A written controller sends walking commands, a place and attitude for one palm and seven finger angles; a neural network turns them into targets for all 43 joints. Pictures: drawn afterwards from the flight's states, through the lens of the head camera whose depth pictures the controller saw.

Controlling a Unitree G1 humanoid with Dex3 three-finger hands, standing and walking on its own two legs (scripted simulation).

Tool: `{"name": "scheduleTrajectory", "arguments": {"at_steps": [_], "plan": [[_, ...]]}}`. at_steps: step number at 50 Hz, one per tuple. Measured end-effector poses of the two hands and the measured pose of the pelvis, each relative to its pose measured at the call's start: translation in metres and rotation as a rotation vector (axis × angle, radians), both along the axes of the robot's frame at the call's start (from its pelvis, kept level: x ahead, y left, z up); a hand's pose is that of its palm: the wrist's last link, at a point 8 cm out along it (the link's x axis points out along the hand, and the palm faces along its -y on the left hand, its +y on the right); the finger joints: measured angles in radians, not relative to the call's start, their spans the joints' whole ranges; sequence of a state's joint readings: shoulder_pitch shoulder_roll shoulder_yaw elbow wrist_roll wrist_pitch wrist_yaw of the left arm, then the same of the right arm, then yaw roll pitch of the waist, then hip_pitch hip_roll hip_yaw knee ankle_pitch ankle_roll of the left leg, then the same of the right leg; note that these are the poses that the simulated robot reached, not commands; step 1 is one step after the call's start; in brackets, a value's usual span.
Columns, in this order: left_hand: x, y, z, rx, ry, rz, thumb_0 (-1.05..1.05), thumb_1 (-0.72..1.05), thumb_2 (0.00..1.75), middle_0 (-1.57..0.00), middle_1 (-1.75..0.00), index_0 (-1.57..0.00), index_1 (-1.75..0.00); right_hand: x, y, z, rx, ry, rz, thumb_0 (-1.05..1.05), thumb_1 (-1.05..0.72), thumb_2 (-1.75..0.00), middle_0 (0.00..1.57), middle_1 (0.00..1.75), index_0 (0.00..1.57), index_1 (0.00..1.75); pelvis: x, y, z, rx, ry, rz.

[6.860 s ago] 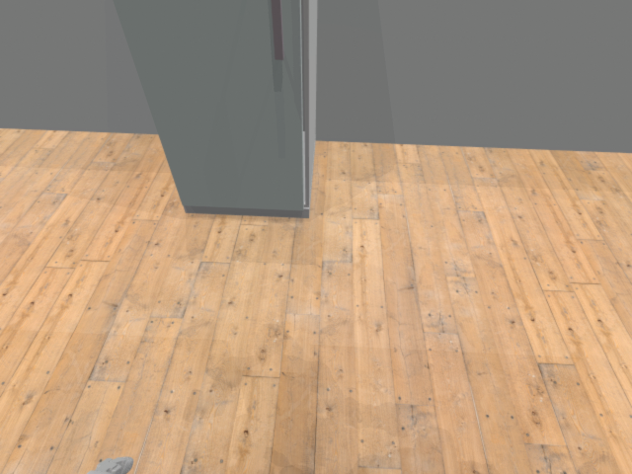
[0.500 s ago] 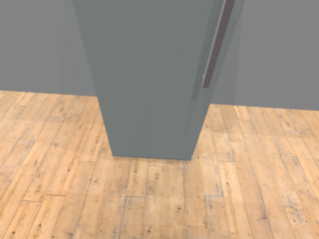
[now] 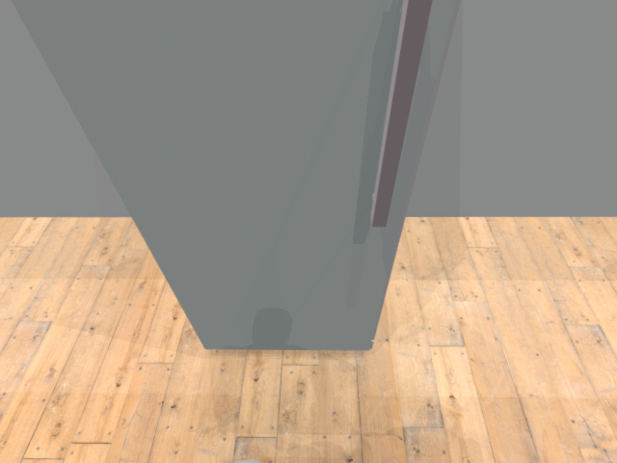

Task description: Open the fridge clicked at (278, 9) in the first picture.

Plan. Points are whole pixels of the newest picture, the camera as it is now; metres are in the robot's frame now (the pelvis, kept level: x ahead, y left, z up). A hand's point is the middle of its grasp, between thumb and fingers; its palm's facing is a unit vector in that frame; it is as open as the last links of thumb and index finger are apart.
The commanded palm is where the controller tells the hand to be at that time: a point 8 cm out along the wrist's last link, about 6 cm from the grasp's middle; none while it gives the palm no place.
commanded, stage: come to a stop and stand still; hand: right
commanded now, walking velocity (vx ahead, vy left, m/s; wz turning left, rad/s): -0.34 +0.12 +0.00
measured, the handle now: (393, 111) +0.52 -0.10 +0.20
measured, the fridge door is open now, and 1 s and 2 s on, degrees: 0 0 0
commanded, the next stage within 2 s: none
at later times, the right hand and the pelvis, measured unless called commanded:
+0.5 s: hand out of the picture +0.11 -0.18 -0.18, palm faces +0.06 +0.97 -0.23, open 7.4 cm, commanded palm none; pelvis +0.03 +0.00 -0.01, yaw -2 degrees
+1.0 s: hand out of the picture +0.00 -0.22 -0.16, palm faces +0.04 +0.97 -0.24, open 7.4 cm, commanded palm none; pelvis -0.01 -0.04 +0.00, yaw -1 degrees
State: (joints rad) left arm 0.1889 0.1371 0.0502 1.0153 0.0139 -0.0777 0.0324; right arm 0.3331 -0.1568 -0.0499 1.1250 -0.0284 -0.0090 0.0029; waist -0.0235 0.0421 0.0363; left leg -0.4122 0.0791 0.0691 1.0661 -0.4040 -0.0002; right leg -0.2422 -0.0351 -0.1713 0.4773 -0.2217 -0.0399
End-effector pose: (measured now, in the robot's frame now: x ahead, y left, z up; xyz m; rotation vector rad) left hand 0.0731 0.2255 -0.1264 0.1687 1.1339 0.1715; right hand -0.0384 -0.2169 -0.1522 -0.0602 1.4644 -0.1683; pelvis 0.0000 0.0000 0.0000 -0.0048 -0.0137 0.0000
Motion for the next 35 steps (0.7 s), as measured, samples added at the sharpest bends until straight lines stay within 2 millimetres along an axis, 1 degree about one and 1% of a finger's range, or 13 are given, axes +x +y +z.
{"name": "scheduleTrajectory", "arguments": {"at_steps": [4,6,8,11,13,15,17,20,23,25,27,31,35], "plan": [[-0.005,0.009,-0.003,-0.001,0.080,0.013,-0.02,0.95,0.90,-0.20,-0.30,-0.20,-0.30,0.063,-0.003,0.009,-0.035,-0.102,0.032,0.00,-0.91,-0.90,0.20,0.30,0.20,0.30,0.022,0.004,0.004,-0.004,0.002,-0.003],[-0.009,0.012,-0.009,-0.013,0.127,0.021,-0.02,0.94,0.90,-0.20,-0.30,-0.20,-0.30,0.090,-0.004,0.011,-0.065,-0.141,0.047,0.01,-0.92,-0.90,0.20,0.30,0.20,0.30,0.032,0.010,0.003,-0.009,-0.007,-0.007],[-0.012,0.015,-0.018,-0.033,0.170,0.036,-0.01,0.93,0.90,-0.20,-0.30,-0.20,-0.30,0.113,-0.003,0.011,-0.088,-0.176,0.063,0.01,-0.92,-0.90,0.20,0.30,0.20,0.30,0.042,0.017,-0.001,-0.023,-0.018,-0.006],[-0.014,0.021,-0.032,-0.066,0.219,0.066,-0.01,0.92,0.90,-0.20,-0.30,-0.20,-0.30,0.137,0.003,0.011,-0.114,-0.202,0.086,0.01,-0.92,-0.90,0.20,0.30,0.20,0.30,0.052,0.027,-0.008,-0.023,-0.022,-0.007],[-0.014,0.023,-0.036,-0.074,0.245,0.075,0.00,0.92,0.90,-0.20,-0.30,-0.20,-0.30,0.148,0.007,0.014,-0.117,-0.215,0.093,0.00,-0.92,-0.90,0.20,0.30,0.20,0.30,0.053,0.029,-0.009,-0.016,-0.017,-0.016],[-0.012,0.025,-0.036,-0.071,0.261,0.072,0.00,0.91,0.90,-0.20,-0.30,-0.20,-0.30,0.154,0.009,0.016,-0.119,-0.229,0.090,0.00,-0.91,-0.90,0.20,0.30,0.20,0.30,0.051,0.028,-0.008,-0.017,-0.013,-0.020],[-0.010,0.025,-0.035,-0.064,0.263,0.063,0.00,0.91,0.90,-0.20,-0.30,-0.20,-0.30,0.156,0.010,0.018,-0.118,-0.238,0.085,0.00,-0.91,-0.90,0.20,0.30,0.20,0.30,0.047,0.026,-0.007,-0.017,-0.010,-0.023],[-0.004,0.024,-0.030,-0.049,0.240,0.045,0.00,0.91,0.90,-0.20,-0.30,-0.20,-0.30,0.155,0.005,0.018,-0.113,-0.249,0.076,0.00,-0.91,-0.90,0.20,0.30,0.20,0.30,0.039,0.020,-0.006,-0.016,-0.006,-0.029],[0.001,0.019,-0.025,-0.028,0.193,0.031,0.00,0.91,0.90,-0.20,-0.30,-0.20,-0.30,0.147,-0.004,0.013,-0.101,-0.256,0.069,0.00,-0.90,-0.90,0.20,0.30,0.20,0.30,0.030,0.011,-0.007,-0.013,-0.003,-0.027],[0.003,0.015,-0.023,-0.010,0.132,0.032,0.00,0.91,0.90,-0.20,-0.30,-0.20,-0.30,0.141,-0.014,0.006,-0.106,-0.263,0.071,0.00,-0.90,-0.90,0.20,0.30,0.20,0.30,0.025,0.003,-0.013,-0.001,-0.005,-0.031],[0.003,0.009,-0.020,0.004,0.079,0.027,0.00,0.91,0.90,-0.20,-0.30,-0.20,-0.30,0.132,-0.024,0.002,-0.106,-0.269,0.064,0.00,-0.90,-0.90,0.20,0.30,0.20,0.30,0.020,-0.006,-0.016,-0.008,-0.026,-0.025],[0.004,-0.006,-0.016,-0.011,-0.002,0.016,0.00,0.91,0.90,-0.20,-0.30,-0.20,-0.30,0.108,-0.039,0.009,-0.115,-0.245,0.079,0.00,-0.90,-0.90,0.20,0.30,0.20,0.30,0.014,-0.017,-0.013,-0.007,-0.047,0.005],[0.004,-0.020,-0.022,-0.054,-0.033,-0.010,0.00,0.90,0.90,-0.20,-0.30,-0.20,-0.30,0.081,-0.050,0.014,-0.142,-0.230,0.081,0.00,-0.90,-0.90,0.20,0.30,0.20,0.30,0.006,-0.021,-0.015,-0.029,-0.040,0.016]]}}
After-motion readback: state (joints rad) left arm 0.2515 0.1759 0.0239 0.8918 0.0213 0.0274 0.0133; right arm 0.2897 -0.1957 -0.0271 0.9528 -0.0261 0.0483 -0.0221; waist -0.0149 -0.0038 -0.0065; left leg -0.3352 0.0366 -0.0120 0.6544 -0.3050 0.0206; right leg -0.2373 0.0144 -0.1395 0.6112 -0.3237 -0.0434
